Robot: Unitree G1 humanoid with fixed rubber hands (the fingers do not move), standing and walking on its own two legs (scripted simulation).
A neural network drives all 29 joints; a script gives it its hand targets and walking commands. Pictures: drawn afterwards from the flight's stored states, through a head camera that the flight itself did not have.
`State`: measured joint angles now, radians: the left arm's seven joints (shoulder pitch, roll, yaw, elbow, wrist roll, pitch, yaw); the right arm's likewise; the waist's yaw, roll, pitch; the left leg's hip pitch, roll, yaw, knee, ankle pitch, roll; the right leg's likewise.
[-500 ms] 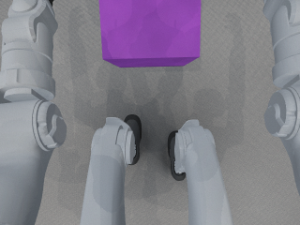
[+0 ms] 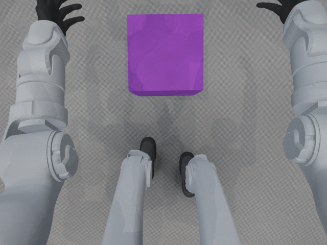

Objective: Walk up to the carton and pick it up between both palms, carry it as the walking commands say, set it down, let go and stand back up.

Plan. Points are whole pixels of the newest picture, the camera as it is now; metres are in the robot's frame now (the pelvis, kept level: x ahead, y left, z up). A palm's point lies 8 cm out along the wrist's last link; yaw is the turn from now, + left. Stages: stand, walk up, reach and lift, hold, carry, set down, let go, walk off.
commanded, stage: set down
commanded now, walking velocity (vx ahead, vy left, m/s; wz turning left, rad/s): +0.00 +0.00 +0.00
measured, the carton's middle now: (165, 62) +0.57 +0.02 -0.48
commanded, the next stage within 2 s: let go in 0.32 s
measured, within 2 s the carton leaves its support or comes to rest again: neither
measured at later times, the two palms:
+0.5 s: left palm (36, 30) +0.51 +0.23 -0.04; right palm (316, 12) +0.53 -0.21 -0.03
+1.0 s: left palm out of the picture +0.30 +0.23 +0.07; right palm out of the picture +0.32 -0.23 +0.08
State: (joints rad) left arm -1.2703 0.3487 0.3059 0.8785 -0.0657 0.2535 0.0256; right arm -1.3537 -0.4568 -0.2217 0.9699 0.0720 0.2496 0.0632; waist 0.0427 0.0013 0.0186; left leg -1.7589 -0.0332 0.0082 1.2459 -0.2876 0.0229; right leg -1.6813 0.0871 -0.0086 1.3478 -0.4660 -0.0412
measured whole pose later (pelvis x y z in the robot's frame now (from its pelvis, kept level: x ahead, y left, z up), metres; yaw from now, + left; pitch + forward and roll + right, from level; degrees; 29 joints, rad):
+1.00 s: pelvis +0.08 -0.01 +0.16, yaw +1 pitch +15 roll +0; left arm 0.00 0.20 0.11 0.51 0.02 0.02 -0.05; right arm -0.09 -0.21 -0.09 0.58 -0.01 0.02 0.04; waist 0.00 0.00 0.01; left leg -0.61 -0.03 -0.03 0.51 -0.16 0.01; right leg -0.51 0.08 0.03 0.54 -0.29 -0.05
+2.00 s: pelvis +0.12 +0.01 +0.17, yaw -1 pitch +0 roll +0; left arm 0.23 0.36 0.05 0.68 0.03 0.02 0.01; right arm 0.16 -0.34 -0.05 0.76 -0.04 0.00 0.00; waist -0.01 -0.04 -0.01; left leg -0.22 -0.05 0.01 0.47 -0.26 0.05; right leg -0.11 0.06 0.08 0.45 -0.34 -0.03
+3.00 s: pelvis +0.10 +0.02 +0.18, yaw -2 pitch -2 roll +0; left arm 0.16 0.39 0.00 0.96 0.02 -0.01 0.02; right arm 0.11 -0.38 -0.02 1.02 -0.01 -0.02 -0.01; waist -0.01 -0.02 0.01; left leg -0.14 -0.05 0.03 0.35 -0.17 0.05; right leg -0.03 0.06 0.10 0.32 -0.25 -0.03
